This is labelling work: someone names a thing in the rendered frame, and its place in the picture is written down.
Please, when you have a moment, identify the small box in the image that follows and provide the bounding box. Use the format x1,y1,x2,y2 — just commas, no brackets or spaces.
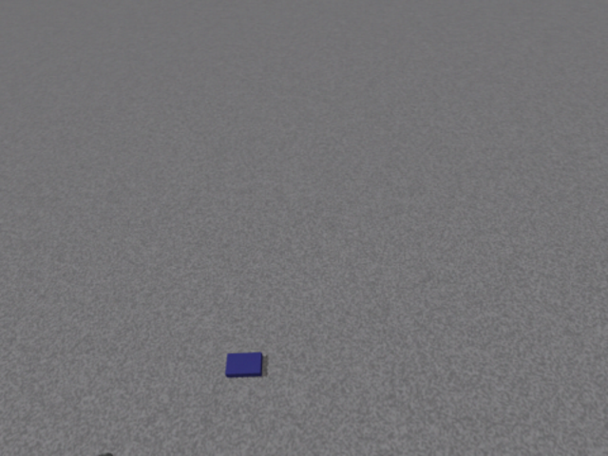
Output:
225,352,263,378

